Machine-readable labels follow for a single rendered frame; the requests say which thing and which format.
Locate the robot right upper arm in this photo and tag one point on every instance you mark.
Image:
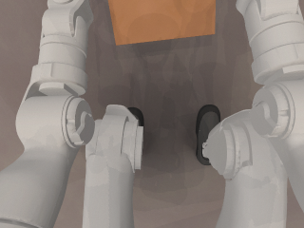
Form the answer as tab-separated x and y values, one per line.
277	114

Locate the right robot shin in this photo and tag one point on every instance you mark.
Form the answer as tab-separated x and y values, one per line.
208	150

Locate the robot right forearm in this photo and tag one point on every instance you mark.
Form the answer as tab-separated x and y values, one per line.
275	30

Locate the robot left forearm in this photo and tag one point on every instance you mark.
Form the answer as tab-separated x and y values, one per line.
61	69

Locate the carton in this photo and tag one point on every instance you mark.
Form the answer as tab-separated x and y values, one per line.
140	21

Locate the robot left upper arm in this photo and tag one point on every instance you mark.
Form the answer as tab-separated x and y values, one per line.
52	129

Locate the robot right thigh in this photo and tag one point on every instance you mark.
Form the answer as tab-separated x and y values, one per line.
255	180

